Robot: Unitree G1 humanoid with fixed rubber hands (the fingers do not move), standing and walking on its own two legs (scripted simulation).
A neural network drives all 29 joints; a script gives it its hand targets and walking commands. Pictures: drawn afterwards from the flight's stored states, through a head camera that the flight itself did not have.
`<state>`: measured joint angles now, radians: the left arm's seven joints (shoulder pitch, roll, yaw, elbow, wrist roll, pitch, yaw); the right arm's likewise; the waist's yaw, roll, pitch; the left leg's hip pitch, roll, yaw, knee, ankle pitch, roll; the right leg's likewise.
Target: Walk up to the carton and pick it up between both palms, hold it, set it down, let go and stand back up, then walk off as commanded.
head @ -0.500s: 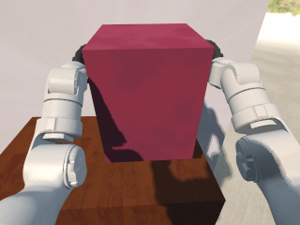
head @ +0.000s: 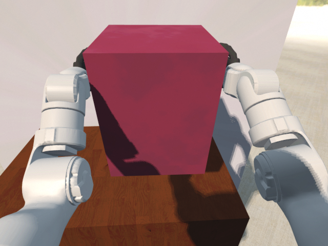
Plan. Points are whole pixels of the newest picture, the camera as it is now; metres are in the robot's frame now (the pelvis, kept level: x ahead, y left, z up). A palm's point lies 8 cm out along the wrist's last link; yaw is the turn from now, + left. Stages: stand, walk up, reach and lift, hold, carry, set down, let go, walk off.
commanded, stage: hold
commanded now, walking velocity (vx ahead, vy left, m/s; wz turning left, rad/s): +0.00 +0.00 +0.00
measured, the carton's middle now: (156, 99) +0.40 +0.01 +0.26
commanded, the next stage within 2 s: set down in 0.62 s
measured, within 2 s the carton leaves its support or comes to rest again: neither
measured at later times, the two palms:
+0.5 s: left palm (86, 80) +0.38 +0.17 +0.32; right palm (234, 74) +0.36 -0.16 +0.34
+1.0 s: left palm (71, 61) +0.39 +0.19 +0.36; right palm (220, 58) +0.40 -0.13 +0.36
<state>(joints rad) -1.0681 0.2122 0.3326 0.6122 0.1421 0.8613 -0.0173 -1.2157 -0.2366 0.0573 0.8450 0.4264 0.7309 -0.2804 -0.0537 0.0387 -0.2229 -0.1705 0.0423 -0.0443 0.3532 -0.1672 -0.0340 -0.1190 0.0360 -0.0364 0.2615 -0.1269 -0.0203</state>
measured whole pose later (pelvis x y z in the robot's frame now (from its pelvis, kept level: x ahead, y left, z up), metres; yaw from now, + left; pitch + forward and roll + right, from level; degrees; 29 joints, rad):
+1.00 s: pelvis +0.01 +0.00 +0.00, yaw +2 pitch -3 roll -1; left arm -1.18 0.19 0.46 0.71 0.31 0.71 -0.08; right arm -1.29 -0.17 -0.14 0.98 0.22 0.50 -0.19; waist -0.06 0.02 -0.17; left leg -0.08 0.02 -0.07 0.30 -0.16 -0.02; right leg -0.03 0.01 -0.06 0.23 -0.15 -0.01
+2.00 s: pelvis +0.02 +0.00 +0.00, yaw +1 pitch -7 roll -1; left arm -0.85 0.04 0.38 0.46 0.30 0.64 0.04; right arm -1.05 -0.14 -0.12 1.01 0.19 0.22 -0.07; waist -0.01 -0.03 -0.05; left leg -0.01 0.03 -0.06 0.31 -0.18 -0.04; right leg 0.03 0.02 -0.05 0.26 -0.17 -0.02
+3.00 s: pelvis +0.01 -0.01 +0.00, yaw +0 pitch +1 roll -1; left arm -0.74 -0.05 0.37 0.43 0.25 0.52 0.13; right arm -0.97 -0.15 -0.18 1.07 0.09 0.07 0.02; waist 0.09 0.00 -0.07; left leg -0.17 0.05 -0.05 0.31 -0.15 -0.06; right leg -0.13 0.04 -0.05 0.26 -0.14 -0.04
